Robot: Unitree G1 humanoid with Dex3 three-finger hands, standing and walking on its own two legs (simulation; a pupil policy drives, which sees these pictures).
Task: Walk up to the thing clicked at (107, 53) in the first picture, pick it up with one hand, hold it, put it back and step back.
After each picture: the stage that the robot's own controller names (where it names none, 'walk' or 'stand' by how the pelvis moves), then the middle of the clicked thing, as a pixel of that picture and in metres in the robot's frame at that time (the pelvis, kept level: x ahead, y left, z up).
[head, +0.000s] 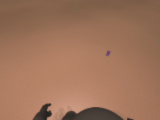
stand; (108, 53) +1.35 -0.41 -0.72
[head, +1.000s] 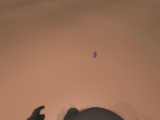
walk; (94, 54) +1.28 -0.02 -0.69
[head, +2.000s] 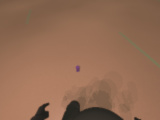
walk; (77, 69) +0.82 +0.25 -0.71
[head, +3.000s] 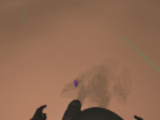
walk; (76, 83) +0.51 +0.22 -0.71
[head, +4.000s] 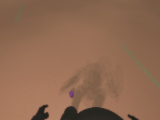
stand; (71, 94) +0.37 +0.18 -0.71
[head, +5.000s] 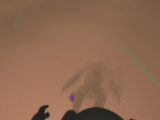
stand; (71, 98) +0.34 +0.19 -0.72
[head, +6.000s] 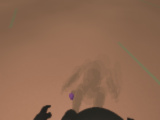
stand; (71, 96) +0.35 +0.20 -0.72
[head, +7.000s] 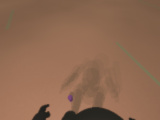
stand; (70, 98) +0.32 +0.21 -0.72
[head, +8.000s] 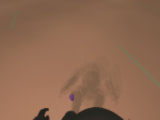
stand; (71, 97) +0.35 +0.19 -0.72
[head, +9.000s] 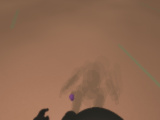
stand; (71, 97) +0.35 +0.19 -0.73
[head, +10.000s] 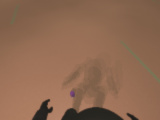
go down; (72, 94) +0.35 +0.18 -0.72
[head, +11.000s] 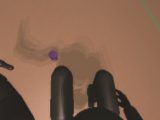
go down; (53, 56) +0.42 +0.26 -0.29
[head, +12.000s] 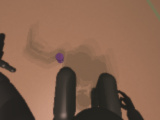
approach; (60, 58) +0.41 +0.26 -0.30
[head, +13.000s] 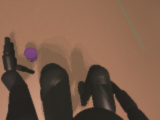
close in; (31, 55) +0.38 +0.30 -0.21
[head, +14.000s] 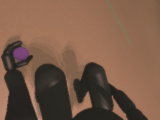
close; (21, 55) +0.38 +0.30 -0.22
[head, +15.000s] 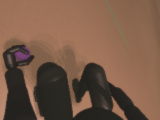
lift; (22, 55) +0.37 +0.30 -0.23
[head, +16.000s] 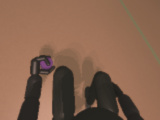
lift; (46, 64) +0.31 +0.29 -0.12
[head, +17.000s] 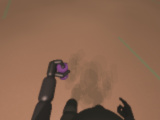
hold; (63, 71) +0.33 +0.18 +0.03
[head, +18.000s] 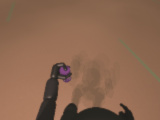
hold; (65, 74) +0.32 +0.17 -0.01
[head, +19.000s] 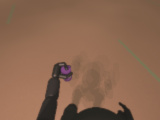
hold; (66, 73) +0.33 +0.17 -0.01
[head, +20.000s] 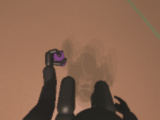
crouch; (60, 59) +0.40 +0.21 -0.09
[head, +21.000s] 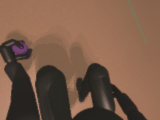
lower; (23, 51) +0.39 +0.31 -0.23
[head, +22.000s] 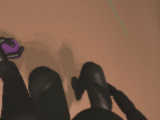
lower; (13, 50) +0.42 +0.32 -0.22
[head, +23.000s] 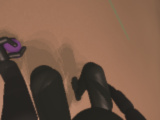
lower; (14, 49) +0.41 +0.32 -0.23
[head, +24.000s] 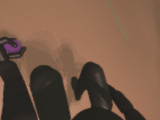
lower; (14, 50) +0.41 +0.32 -0.23
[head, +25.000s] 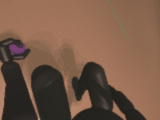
loosen; (18, 51) +0.40 +0.31 -0.22
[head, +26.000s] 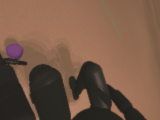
withdraw; (15, 53) +0.40 +0.30 -0.23
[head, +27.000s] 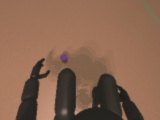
walk; (64, 58) +0.44 +0.24 -0.33
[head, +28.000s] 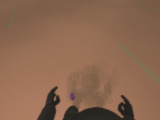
stand; (72, 96) +0.37 +0.17 -0.66
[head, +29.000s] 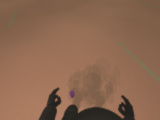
stand; (72, 94) +0.39 +0.19 -0.67
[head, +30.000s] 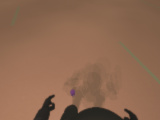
stand; (72, 93) +0.39 +0.19 -0.69
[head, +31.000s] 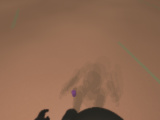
walk; (73, 93) +0.40 +0.18 -0.72
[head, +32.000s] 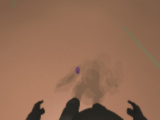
walk; (77, 70) +0.62 +0.16 -0.70
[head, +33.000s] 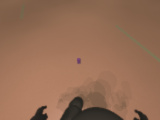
walk; (78, 61) +0.93 +0.26 -0.70
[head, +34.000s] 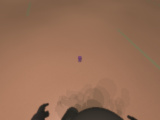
stand; (79, 59) +1.03 +0.19 -0.71
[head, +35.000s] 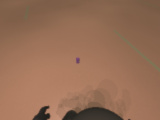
stand; (77, 60) +1.04 +0.22 -0.72
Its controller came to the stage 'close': yes
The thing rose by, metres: 0.70
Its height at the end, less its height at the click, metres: +0.00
